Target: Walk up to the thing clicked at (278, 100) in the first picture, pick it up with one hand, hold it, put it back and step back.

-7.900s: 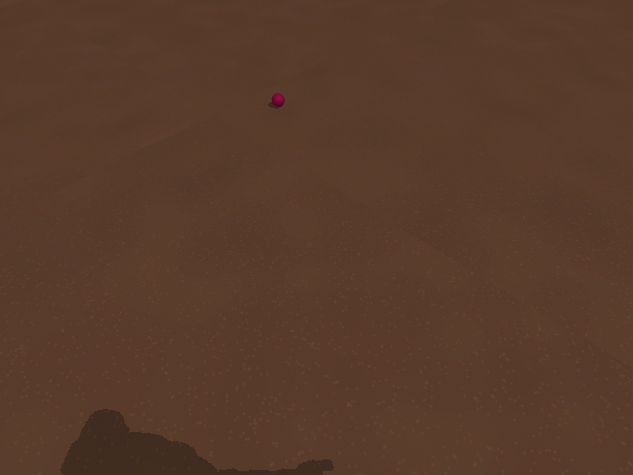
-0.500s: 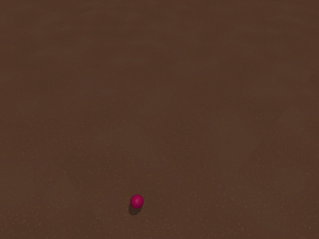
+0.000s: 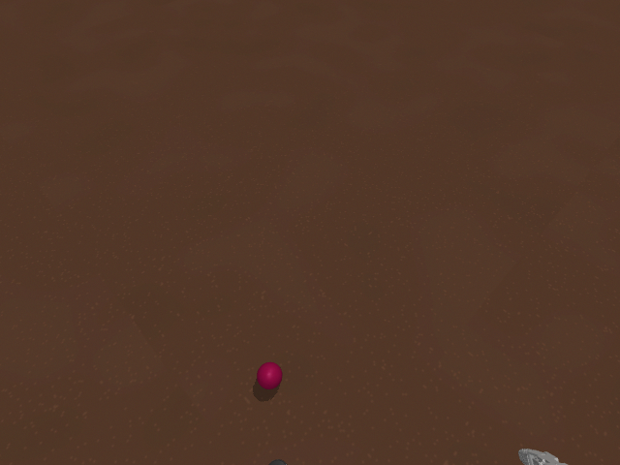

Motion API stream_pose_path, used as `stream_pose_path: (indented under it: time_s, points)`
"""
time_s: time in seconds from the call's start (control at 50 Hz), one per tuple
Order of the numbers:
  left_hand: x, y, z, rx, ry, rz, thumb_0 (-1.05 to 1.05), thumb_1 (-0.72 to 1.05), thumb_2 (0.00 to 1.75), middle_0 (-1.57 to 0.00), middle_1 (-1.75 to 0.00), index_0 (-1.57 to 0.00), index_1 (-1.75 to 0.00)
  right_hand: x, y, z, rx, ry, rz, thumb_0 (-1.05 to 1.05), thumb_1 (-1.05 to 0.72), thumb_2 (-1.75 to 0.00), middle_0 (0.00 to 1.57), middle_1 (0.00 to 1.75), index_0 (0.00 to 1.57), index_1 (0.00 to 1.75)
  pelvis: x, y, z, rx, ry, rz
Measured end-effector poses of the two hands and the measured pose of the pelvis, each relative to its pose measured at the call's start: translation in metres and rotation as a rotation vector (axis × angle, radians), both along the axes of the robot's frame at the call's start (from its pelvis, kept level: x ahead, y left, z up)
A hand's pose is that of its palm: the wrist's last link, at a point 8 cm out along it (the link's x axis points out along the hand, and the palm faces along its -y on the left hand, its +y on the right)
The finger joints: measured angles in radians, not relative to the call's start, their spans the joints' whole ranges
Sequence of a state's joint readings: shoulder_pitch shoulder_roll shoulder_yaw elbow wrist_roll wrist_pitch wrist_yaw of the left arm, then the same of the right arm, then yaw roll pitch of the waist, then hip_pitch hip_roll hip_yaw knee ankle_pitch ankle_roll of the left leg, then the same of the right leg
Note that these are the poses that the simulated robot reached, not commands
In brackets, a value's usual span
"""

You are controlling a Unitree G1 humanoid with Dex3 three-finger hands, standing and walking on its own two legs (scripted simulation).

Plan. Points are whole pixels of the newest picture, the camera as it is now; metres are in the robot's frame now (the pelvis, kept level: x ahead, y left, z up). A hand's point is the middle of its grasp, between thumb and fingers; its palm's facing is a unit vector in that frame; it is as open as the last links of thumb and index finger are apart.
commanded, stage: walk up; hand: left
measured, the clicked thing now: (269, 375) +0.44 +0.16 -0.73
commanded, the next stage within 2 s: none
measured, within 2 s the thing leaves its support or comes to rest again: neither
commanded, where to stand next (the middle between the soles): +0.06 -0.04 m, yaw +2 degrees
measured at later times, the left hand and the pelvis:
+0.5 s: hand out of the picture -0.02 +0.26 -0.15, palm faces +0.10 -0.91 -0.40, open 7.4 cm; pelvis -0.06 -0.02 -0.01, yaw +6 degrees
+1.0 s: hand out of the picture +0.05 +0.26 -0.15, palm faces +0.08 -0.93 -0.37, open 7.4 cm; pelvis -0.04 -0.01 -0.01, yaw +5 degrees
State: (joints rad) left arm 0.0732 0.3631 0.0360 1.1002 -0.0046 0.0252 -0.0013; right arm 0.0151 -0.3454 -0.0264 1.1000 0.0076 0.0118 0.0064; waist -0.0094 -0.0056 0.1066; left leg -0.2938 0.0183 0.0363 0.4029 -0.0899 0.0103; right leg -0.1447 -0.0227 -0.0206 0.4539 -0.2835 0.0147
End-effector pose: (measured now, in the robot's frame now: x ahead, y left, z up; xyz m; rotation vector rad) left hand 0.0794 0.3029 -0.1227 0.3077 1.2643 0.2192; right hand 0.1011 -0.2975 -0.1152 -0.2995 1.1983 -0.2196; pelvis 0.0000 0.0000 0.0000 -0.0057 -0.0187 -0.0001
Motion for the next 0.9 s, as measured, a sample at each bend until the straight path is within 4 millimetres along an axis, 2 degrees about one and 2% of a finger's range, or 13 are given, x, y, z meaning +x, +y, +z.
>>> stream_pose_path:
  time_s: [0.1, 0.18, 0.22, 0.3, 0.4, 0.46, 0.52, 0.58, 0.64, 0.74, 0.82, 0.9]
  points:
    - [-0.013, -0.003, 0.001, 0.040, -0.027, 0.001, 0.00, 0.91, 0.89, -0.20, -0.30, -0.20, -0.30, -0.007, -0.021, -0.007, -0.026, -0.018, 0.018, 0.01, -0.90, -0.90, 0.20, 0.30, 0.20, 0.30, -0.025, -0.014, -0.009, 0.004, 0.006, 0.008]
    - [-0.046, -0.012, -0.002, 0.079, -0.024, 0.004, 0.00, 0.91, 0.89, -0.20, -0.30, -0.20, -0.30, -0.009, -0.042, -0.021, -0.034, -0.051, 0.033, 0.01, -0.90, -0.90, 0.20, 0.30, 0.20, 0.30, -0.044, -0.029, -0.023, 0.010, 0.001, 0.004]
    - [-0.067, -0.017, 0.001, 0.084, 0.004, 0.007, 0.00, 0.91, 0.89, -0.20, -0.30, -0.20, -0.30, -0.014, -0.045, -0.022, -0.033, -0.049, 0.042, 0.01, -0.91, -0.90, 0.20, 0.30, 0.20, 0.30, -0.052, -0.032, -0.022, 0.022, -0.006, 0.008]
    - [-0.095, -0.022, 0.010, 0.090, 0.032, 0.036, 0.01, 0.91, 0.89, -0.20, -0.30, -0.20, -0.30, -0.037, -0.045, -0.020, -0.010, -0.017, 0.057, 0.01, -0.91, -0.90, 0.20, 0.30, 0.20, 0.30, -0.061, -0.033, -0.013, 0.028, 0.001, 0.023]
    - [-0.105, -0.020, 0.017, 0.082, -0.048, 0.067, 0.01, 0.91, 0.89, -0.20, -0.30, -0.20, -0.30, -0.070, -0.039, -0.022, -0.002, 0.100, 0.112, 0.01, -0.91, -0.90, 0.20, 0.30, 0.20, 0.30, -0.058, -0.031, -0.010, 0.017, 0.006, 0.078]
    - [-0.111, -0.011, 0.013, 0.068, -0.078, 0.085, 0.01, 0.90, 0.89, -0.20, -0.30, -0.20, -0.30, -0.075, -0.031, -0.021, -0.009, 0.121, 0.141, 0.01, -0.91, -0.90, 0.20, 0.30, 0.20, 0.30, -0.057, -0.026, -0.013, 0.017, 0.002, 0.109]
    - [-0.118, -0.005, 0.007, 0.055, -0.048, 0.095, 0.01, 0.91, 0.89, -0.20, -0.30, -0.20, -0.30, -0.072, -0.020, -0.014, -0.004, 0.069, 0.137, 0.01, -0.91, -0.90, 0.20, 0.30, 0.20, 0.30, -0.054, -0.022, -0.012, 0.042, -0.011, 0.099]
    - [-0.114, -0.005, 0.008, 0.043, -0.033, 0.093, 0.01, 0.91, 0.89, -0.20, -0.30, -0.20, -0.30, -0.068, -0.017, -0.004, -0.002, 0.019, 0.132, 0.01, -0.90, -0.90, 0.20, 0.30, 0.20, 0.30, -0.049, -0.022, -0.007, 0.023, -0.012, 0.103]
    - [-0.101, -0.008, 0.010, 0.039, -0.057, 0.069, 0.01, 0.91, 0.89, -0.20, -0.30, -0.20, -0.30, -0.061, -0.022, -0.001, -0.010, -0.006, 0.130, 0.01, -0.90, -0.90, 0.20, 0.30, 0.20, 0.30, -0.043, -0.025, -0.006, 0.016, -0.017, 0.096]
    - [-0.077, -0.017, 0.008, 0.066, -0.108, 0.049, 0.01, 0.91, 0.89, -0.20, -0.30, -0.20, -0.30, -0.041, -0.035, -0.014, -0.013, -0.018, 0.109, 0.01, -0.90, -0.90, 0.20, 0.30, 0.20, 0.30, -0.035, -0.033, -0.016, -0.003, -0.033, 0.096]
    - [-0.062, -0.024, 0.014, 0.059, -0.141, 0.032, 0.01, 0.91, 0.89, -0.20, -0.30, -0.20, -0.30, -0.027, -0.031, -0.015, -0.006, -0.013, 0.112, 0.01, -0.91, -0.90, 0.20, 0.30, 0.20, 0.30, -0.034, -0.030, -0.013, 0.002, -0.027, 0.101]
    - [-0.050, -0.018, 0.014, 0.052, -0.161, 0.018, 0.01, 0.91, 0.89, -0.20, -0.30, -0.20, -0.30, -0.021, -0.021, -0.014, -0.001, -0.015, 0.129, 0.01, -0.91, -0.90, 0.20, 0.30, 0.20, 0.30, -0.035, -0.022, -0.012, 0.004, -0.017, 0.105]
